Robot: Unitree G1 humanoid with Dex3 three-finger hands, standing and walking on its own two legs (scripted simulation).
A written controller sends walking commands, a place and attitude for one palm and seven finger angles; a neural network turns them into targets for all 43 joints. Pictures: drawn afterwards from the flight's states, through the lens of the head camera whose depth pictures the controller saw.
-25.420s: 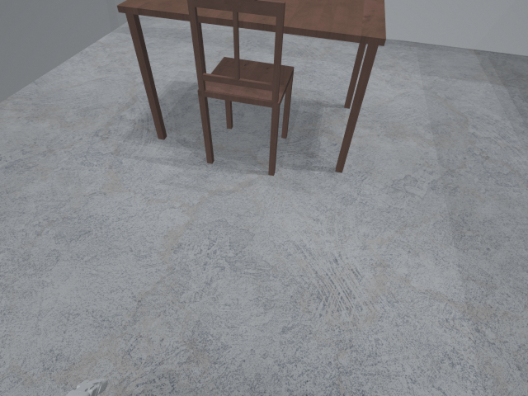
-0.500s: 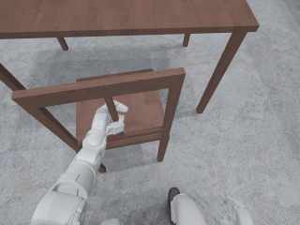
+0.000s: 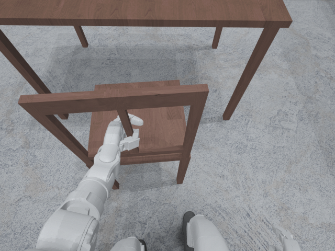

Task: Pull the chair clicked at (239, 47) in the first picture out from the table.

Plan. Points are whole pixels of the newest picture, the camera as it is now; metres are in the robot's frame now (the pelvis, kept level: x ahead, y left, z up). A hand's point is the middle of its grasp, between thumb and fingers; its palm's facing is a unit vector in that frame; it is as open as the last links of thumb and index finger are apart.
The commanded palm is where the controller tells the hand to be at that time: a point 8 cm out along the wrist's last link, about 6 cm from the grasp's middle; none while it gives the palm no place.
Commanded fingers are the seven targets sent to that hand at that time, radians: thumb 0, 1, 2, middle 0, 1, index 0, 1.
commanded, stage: step backward, pulling the chair out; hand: left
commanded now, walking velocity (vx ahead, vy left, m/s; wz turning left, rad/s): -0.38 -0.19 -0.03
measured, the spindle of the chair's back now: (130, 133) +0.42 +0.10 -0.08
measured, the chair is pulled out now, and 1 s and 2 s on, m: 0.32 0.52 0.60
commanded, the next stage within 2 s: stop walking, hand still on the chair in 0.88 s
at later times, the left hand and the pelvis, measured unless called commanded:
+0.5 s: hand (139, 167) +0.31 +0.07 -0.05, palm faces -0.08 -0.98 -0.18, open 5.1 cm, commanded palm +0.29 +0.13 -0.06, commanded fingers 0.00 0.90 0.90 -0.50 -1.45 -0.50 -1.45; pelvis -0.08 -0.01 +0.02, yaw +0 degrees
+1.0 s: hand (134, 216) +0.19 +0.07 -0.05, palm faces -0.07 -0.98 -0.18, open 5.1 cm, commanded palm +0.18 +0.13 -0.03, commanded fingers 0.00 0.90 0.90 -0.50 -1.45 -0.50 -1.45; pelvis -0.18 -0.01 +0.01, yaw -1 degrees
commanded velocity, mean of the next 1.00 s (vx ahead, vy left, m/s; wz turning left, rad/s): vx -0.32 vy -0.02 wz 0.02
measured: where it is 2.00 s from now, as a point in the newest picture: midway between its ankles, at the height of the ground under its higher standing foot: outside the picture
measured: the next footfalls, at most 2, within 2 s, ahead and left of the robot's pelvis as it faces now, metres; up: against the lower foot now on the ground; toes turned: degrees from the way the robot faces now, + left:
right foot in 0.16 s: +0.01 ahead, -0.13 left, +0.00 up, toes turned -2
left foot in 0.54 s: -0.08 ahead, +0.16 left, +0.00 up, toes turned +2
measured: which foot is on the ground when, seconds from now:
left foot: down 0.00-0.20, up 0.22-0.52, down 0.54-0.82, up 0.84-1.00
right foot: up 0.00-0.14, down 0.16-0.60, up 0.62-0.76, down 0.78-1.00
